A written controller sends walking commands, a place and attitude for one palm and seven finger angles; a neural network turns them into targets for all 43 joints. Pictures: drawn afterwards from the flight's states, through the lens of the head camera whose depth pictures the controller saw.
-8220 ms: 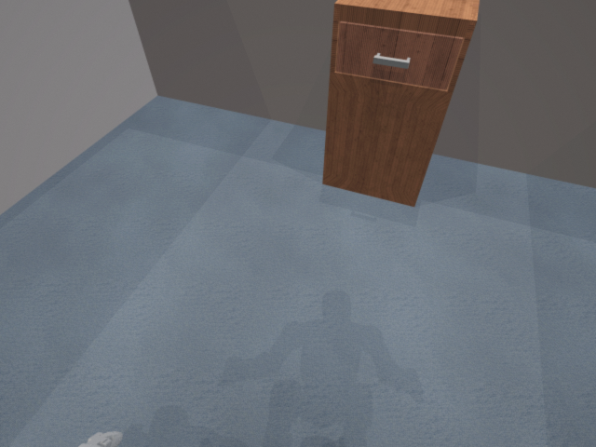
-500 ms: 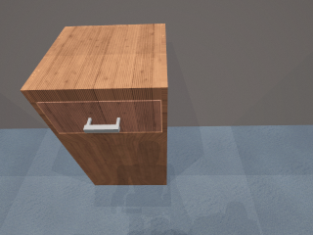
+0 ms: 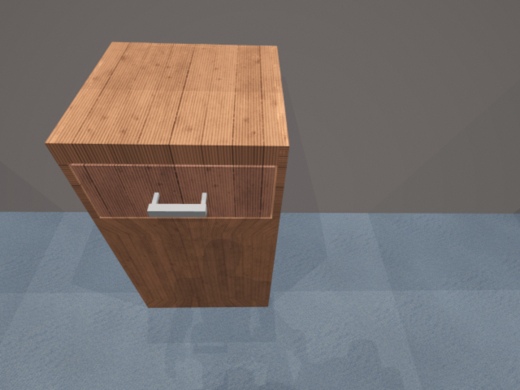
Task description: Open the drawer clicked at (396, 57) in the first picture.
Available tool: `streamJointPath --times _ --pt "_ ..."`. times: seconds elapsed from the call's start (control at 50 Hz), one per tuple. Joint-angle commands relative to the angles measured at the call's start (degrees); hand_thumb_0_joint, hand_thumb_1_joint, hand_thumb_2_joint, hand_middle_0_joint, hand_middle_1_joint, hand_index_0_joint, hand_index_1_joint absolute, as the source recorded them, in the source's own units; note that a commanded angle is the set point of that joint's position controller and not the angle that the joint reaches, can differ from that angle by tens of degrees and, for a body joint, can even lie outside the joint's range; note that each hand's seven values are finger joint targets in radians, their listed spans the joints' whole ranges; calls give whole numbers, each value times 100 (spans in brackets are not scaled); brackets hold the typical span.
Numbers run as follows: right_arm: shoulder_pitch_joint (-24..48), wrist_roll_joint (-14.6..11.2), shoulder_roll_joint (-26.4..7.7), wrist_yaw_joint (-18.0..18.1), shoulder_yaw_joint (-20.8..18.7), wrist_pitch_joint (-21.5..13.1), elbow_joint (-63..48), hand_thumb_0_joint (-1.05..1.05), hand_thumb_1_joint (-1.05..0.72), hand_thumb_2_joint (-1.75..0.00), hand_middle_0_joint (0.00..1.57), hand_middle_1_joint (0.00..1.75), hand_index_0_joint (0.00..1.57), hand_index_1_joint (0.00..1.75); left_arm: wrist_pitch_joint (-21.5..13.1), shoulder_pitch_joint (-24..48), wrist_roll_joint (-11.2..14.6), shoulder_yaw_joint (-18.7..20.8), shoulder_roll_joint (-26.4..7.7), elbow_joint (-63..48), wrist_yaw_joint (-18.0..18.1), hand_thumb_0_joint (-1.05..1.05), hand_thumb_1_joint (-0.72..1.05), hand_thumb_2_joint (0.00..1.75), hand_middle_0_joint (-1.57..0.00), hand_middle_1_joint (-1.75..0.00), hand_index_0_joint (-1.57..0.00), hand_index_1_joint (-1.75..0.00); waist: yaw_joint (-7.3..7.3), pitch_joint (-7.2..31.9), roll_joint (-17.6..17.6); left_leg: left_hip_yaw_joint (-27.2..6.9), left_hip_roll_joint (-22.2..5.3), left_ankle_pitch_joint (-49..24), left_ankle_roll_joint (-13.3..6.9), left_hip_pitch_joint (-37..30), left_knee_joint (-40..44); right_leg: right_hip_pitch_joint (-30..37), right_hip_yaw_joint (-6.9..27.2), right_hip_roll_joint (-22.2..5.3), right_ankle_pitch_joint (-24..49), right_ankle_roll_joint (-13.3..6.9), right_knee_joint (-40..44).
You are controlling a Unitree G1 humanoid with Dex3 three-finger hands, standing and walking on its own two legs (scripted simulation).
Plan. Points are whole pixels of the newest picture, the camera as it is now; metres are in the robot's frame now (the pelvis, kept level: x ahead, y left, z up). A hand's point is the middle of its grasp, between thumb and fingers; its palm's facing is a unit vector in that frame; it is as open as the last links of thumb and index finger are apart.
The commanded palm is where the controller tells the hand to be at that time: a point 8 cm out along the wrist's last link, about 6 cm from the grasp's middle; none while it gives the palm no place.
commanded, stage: come to a stop and stand still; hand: left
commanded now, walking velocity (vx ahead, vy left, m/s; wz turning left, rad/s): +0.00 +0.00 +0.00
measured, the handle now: (179, 203) +0.50 +0.21 -0.08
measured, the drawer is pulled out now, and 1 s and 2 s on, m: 0.00 0.00 0.00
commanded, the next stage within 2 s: look again from close up in 0.64 s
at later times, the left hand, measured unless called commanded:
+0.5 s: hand out of the picture -0.05 +0.09 -0.18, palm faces +0.05 -0.99 -0.13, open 7.4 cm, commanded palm none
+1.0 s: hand out of the picture +0.00 +0.14 -0.19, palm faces +0.04 -0.98 -0.19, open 7.4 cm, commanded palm none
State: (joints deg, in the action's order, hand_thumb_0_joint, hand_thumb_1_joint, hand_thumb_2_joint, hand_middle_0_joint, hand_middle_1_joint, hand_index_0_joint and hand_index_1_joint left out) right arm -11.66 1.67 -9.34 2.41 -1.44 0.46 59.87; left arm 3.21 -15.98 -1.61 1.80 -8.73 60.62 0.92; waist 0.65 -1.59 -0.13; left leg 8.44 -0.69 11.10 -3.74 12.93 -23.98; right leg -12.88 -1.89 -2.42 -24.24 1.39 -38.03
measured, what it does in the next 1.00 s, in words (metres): steps on the spot: right foot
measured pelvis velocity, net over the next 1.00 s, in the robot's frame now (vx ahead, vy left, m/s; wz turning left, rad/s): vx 0.01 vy -0.02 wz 0.02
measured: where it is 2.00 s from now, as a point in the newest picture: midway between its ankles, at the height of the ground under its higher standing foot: outside the picture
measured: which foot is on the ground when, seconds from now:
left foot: down 0.00-1.00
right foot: up 0.00-0.04, down 0.06-1.00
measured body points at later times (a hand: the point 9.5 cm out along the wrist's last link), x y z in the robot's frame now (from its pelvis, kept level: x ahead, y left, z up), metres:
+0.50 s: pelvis -0.01 -0.04 +0.00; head -0.01 -0.05 +0.45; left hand -0.05 +0.14 -0.16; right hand -0.07 -0.24 -0.17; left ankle +0.02 +0.08 -0.74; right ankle -0.05 -0.14 -0.74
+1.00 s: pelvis +0.01 -0.02 -0.01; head +0.02 -0.02 +0.44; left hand +0.00 +0.19 -0.17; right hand +0.02 -0.24 -0.17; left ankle +0.02 +0.08 -0.74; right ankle -0.05 -0.14 -0.74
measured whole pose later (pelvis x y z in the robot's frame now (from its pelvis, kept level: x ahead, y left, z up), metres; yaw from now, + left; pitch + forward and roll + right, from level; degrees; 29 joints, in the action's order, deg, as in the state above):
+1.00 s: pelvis +0.01 -0.02 -0.01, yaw +1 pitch +0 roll -1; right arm -17.8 1.3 -9.0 1.2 0.5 -0.6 61.2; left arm -1.7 -19.0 -1.0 -0.8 -7.8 61.2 2.8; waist 0.6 -0.5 0.7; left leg 5.5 -1.9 16.9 -1.6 17.6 -34.0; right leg -9.1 -3.7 -1.2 -21.7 0.4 -30.4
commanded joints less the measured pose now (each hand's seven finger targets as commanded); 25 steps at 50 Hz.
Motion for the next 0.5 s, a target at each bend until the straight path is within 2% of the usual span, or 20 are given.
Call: streamJointPath --times 0.0,0.02,0.04,0.06,0.08,0.1,0.18,0.26,0.3,0.38,0.48 --pt "-541 -69 -805 12 -159 -38 86 0 -90 -90 20 30 20 30 -202 -592 48 29 -259 -80 46 0 90 90 -20 -30 -20 -30 -54 258 470 -1239 -1210 -796 -190 -410 504 347 -22 -28 1143 -115 1666" --pt "-568 -104 -649 -7 -131 -50 115 0 -90 -90 20 30 20 30 -254 -627 40 22 -369 -29 79 0 90 90 -20 -30 -20 -30 -26 157 175 -1038 -942 -542 23 -82 319 576 299 -251 1565 -206 1912" --pt "-546 -125 -478 -35 -87 -52 118 0 -90 -90 20 30 20 30 -291 -598 47 9 -476 -3 106 0 90 90 -20 -30 -20 -30 7 25 -125 -792 -662 -98 187 89 233 483 609 -556 1665 -351 1982" --pt "-537 -128 -363 -77 -44 -49 147 0 -90 -90 20 30 20 30 -319 -556 60 -25 -503 -3 124 0 90 90 -20 -30 -20 -30 57 20 -93 -739 -502 9 245 -78 289 271 661 -687 1670 -416 1991" --pt "-517 -106 -321 -75 -24 -30 208 0 -90 -90 20 30 20 30 -359 -492 58 -35 -509 60 120 0 90 90 -20 -30 -20 -30 64 -28 -624 -639 -475 -146 275 -243 208 102 635 -585 1765 -390 1997" --pt "-537 -96 -349 -72 -7 -16 276 0 -90 -90 20 30 20 30 -384 -467 76 -71 -419 94 125 0 90 90 -20 -30 -20 -30 77 -113 -735 -639 -500 -182 279 -394 198 -77 594 -560 1655 -365 2063" --pt "-737 -108 -283 -97 43 18 533 0 -90 -90 20 30 20 30 -396 -567 99 -131 -335 176 158 0 90 90 -20 -30 -20 -30 68 -552 -242 -721 -548 95 293 -357 427 -377 554 -414 684 -303 2286" --pt "-944 -101 -209 -100 60 44 653 0 -90 -90 20 30 20 30 -406 -738 104 -133 -288 225 179 0 90 90 -20 -30 -20 -30 49 -643 -151 -705 -522 244 320 -266 420 -466 574 -378 344 -316 2385" --pt "-1030 -93 -144 -91 64 36 673 0 -90 -90 20 30 20 30 -414 -822 108 -126 -236 221 184 0 90 90 -20 -30 -20 -30 33 -616 -90 -697 -518 165 318 -238 406 -447 584 -376 436 -331 2353" --pt "-1148 -96 -78 -81 69 29 694 0 -90 -90 20 30 20 30 -436 -949 111 -129 -140 242 198 0 90 90 -20 -30 -20 -30 26 -605 -190 -689 -526 67 317 -231 342 -464 586 -363 502 -344 2333" --pt "-1210 -102 -1 -58 75 0 700 0 -90 -90 20 30 20 30 -457 -1117 109 -133 -34 282 207 0 90 90 -20 -30 -20 -30 2 -509 -70 -688 -547 -111 310 -234 306 -353 564 -346 872 -357 2236"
